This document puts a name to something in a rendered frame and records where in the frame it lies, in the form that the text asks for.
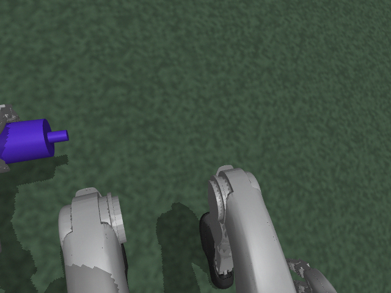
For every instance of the left robot hand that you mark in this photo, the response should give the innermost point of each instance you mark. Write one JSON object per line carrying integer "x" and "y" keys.
{"x": 7, "y": 115}

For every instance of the right robot foot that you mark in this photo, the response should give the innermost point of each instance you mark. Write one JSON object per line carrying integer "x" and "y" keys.
{"x": 221, "y": 281}

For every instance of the bottle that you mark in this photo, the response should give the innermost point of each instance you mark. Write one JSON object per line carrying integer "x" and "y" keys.
{"x": 28, "y": 140}

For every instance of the right robot hand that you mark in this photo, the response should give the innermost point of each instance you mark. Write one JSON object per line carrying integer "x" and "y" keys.
{"x": 315, "y": 281}

